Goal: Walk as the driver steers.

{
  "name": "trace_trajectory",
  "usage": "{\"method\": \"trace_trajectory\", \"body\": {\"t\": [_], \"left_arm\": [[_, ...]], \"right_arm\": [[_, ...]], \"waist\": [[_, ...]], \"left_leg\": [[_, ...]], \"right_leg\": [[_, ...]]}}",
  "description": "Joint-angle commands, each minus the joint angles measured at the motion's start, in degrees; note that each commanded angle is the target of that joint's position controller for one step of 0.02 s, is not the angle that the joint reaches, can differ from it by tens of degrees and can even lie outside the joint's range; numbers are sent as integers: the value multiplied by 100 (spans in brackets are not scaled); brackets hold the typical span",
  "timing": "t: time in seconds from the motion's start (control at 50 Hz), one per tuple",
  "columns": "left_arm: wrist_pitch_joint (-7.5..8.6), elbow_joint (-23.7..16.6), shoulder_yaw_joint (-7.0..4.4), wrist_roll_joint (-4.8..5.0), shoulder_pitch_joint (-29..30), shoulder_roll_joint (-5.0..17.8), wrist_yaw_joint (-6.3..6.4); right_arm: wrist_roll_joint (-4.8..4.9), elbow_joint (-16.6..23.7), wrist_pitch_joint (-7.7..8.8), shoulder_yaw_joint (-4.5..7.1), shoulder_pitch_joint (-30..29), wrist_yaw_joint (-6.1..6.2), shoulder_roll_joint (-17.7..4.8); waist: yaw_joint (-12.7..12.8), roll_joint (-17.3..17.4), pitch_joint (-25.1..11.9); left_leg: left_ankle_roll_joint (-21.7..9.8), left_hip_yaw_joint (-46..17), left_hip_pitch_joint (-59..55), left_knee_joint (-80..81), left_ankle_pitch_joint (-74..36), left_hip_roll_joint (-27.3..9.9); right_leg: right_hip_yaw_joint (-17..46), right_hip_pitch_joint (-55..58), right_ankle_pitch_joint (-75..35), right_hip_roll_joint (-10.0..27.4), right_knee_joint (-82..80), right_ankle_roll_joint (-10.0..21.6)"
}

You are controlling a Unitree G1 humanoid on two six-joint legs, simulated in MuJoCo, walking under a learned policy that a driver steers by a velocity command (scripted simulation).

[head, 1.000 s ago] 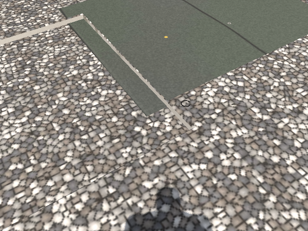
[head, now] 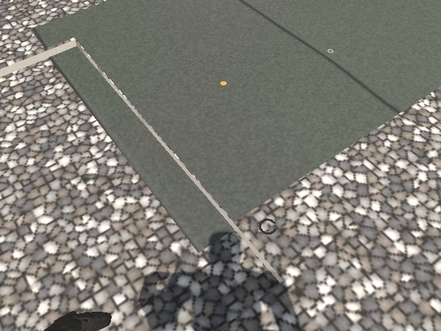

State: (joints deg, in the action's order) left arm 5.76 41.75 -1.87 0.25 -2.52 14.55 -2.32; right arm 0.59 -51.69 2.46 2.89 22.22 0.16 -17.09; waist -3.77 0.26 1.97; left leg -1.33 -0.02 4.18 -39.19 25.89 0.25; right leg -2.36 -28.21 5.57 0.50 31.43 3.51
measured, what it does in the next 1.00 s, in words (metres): walks ahead: left foot, then right foot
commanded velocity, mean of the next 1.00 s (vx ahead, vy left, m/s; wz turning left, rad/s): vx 0.20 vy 0.00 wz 0.00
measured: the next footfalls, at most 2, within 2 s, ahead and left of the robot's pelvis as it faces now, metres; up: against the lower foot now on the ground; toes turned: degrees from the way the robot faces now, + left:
left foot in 0.42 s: +0.39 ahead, +0.13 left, +0.00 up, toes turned +0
right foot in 0.68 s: +0.35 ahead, -0.10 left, +0.00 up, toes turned +0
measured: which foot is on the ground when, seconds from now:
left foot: up 0.00-0.40, down 0.42-1.00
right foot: down 0.00-0.46, up 0.48-0.66, down 0.68-1.00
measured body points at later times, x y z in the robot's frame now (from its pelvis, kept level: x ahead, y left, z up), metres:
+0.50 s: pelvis +0.24 +0.02 +0.00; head +0.27 +0.04 +0.45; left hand +0.29 +0.30 -0.14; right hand +0.42 -0.22 -0.09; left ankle +0.36 +0.13 -0.72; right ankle +0.12 -0.10 -0.69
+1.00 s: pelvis +0.31 +0.03 +0.02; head +0.31 +0.03 +0.47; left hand +0.39 +0.27 -0.13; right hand +0.40 -0.23 -0.12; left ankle +0.35 +0.13 -0.72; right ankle +0.31 -0.10 -0.72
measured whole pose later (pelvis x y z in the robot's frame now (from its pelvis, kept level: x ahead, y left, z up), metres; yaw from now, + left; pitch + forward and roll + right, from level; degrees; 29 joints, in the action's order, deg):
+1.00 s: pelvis +0.31 +0.03 +0.02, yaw +0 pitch -2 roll +1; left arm 1.1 56.6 -2.2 0.0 -10.3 12.1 2.2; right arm -0.5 -59.7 1.2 2.6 7.6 0.8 -12.0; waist -0.6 -1.9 1.2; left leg -1.0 0.8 14.0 -24.5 8.7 2.3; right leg 0.2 -11.8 15.2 1.7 28.6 -0.5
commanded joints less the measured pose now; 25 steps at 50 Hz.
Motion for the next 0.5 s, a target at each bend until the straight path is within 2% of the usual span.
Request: {"method": "trace_trajectory", "body": {"t": [0.02,0.04,0.06,0.08,0.1,0.14,0.18,0.22,0.24,0.26,0.28,0.3,0.32,0.34,0.38,0.4,0.42,0.44,0.46,0.48,0.5], "left_arm": [[-41,229,-358,57,-2125,1125,81],[-68,157,-303,34,-1731,957,108],[-72,131,-257,-1,-1362,829,98],[-47,92,-207,-45,-1122,656,87],[-30,90,-199,-78,-1009,633,75],[41,168,-227,-34,-1000,706,60],[64,271,-274,-33,-1092,860,103],[27,341,-287,-43,-1098,932,172],[2,385,-289,-54,-1135,948,198],[-5,420,-292,-62,-1246,984,219],[-8,478,-294,-87,-1330,1016,229],[-19,523,-278,-38,-1382,968,247],[-42,578,-266,-4,-1456,932,260],[-72,641,-270,42,-1453,922,312],[-144,672,-296,2,-1394,977,380],[-179,681,-310,-23,-1323,983,394],[-215,679,-297,-9,-1205,926,391],[-229,740,-235,-65,-1973,667,346],[-251,960,-57,22,-2618,209,315],[-233,919,-51,71,-2221,401,294],[-253,713,-135,115,-1733,723,297]], "right_arm": [[137,580,337,69,15,-60,-712],[219,737,393,80,-465,-78,-766],[140,782,395,76,-681,-66,-696],[54,762,340,119,-691,-52,-675],[41,718,271,113,-530,-59,-569],[15,687,147,73,-404,-43,-353],[-32,822,104,57,-740,-13,-317],[-95,962,144,28,-1164,-23,-228],[-113,996,182,-10,-1322,-42,-117],[-116,1000,221,-8,-1470,-68,-115],[-113,953,243,13,-1411,-100,-132],[-82,961,265,36,-1506,-130,-198],[-82,999,274,38,-1653,-151,-224],[-88,1035,299,49,-1679,-192,-254],[-123,1025,343,100,-1647,-267,-443],[-128,961,362,135,-1468,-279,-533],[-135,800,382,182,-1062,-275,-591],[-210,782,422,296,-1154,-270,-1038],[-212,740,364,273,-1000,-266,-810],[-152,604,311,202,-556,-262,-475],[-103,500,289,101,-485,-262,-323]], "waist": [[1053,-1053,-1909],[945,-770,-1211],[753,-374,-717],[565,-389,-478],[405,-501,-410],[259,-462,-303],[280,-375,-111],[344,-308,13],[390,-344,-27],[467,-312,-117],[463,-357,-293],[496,-356,-246],[567,-387,-238],[524,-490,-209],[473,-527,-294],[370,-515,-382],[124,-365,-529],[486,484,-951],[516,960,-1684],[67,1309,-1780],[-28,1257,-1668]], "left_leg": [[-105,-722,3894,-3736,534,-17],[-160,-528,4017,-3637,58,-314],[-133,-403,3845,-3222,-394,-551],[-101,-423,3530,-2852,-702,-734],[-50,-426,3205,-2704,-880,-801],[76,-357,3009,-2366,-1032,-847],[203,-327,3262,-1796,-1477,-887],[262,-187,3079,-778,-2190,-748],[260,-71,2764,-298,-2596,-621],[270,70,2443,-6,-3157,-450],[252,28,2145,1,-3601,-393],[212,-28,2172,313,-3945,-358],[166,-32,2163,493,-3932,-287],[58,-371,2314,751,-4069,-440],[-83,-457,2300,975,-3616,-421],[-147,-448,2128,1013,-3318,-397],[-233,-346,1624,1300,-3423,-314],[-442,-452,560,1236,-5563,-567],[-879,-1445,-873,1361,-4985,-1196],[-1120,-2008,-1345,1504,-5200,-1528],[-1156,-2221,-1347,1573,-5319,-1690]], "right_leg": [[3899,4873,1215,2123,-1313,1415],[3045,4064,969,1895,-1408,1202],[2465,3212,473,1644,-1613,1090],[2065,2631,106,1429,-1802,999],[1860,2254,-68,1326,-1980,997],[1509,1836,-439,1259,-2253,1095],[1230,1745,-711,1232,-2422,1132],[678,1645,-1858,968,-2314,963],[397,1549,-2329,804,-2211,857],[210,1486,-2474,685,-2111,790],[200,1534,-2605,777,-1979,771],[148,1620,-2331,708,-1837,724],[237,1760,-2226,787,-1720,706],[376,2060,-1878,909,-1448,601],[629,2397,-1725,1122,-976,531],[726,2468,-1790,1165,-642,492],[658,2391,-1827,996,-7,383],[351,1943,-1302,329,1015,80],[119,723,-63,-53,1966,-327],[238,-6,2061,-229,2883,-449],[586,-447,3057,-112,3370,-454]]}}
